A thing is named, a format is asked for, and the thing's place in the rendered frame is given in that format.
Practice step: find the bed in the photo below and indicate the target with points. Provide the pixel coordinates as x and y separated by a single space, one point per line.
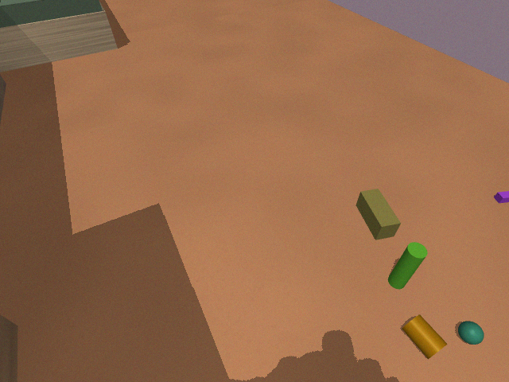
36 32

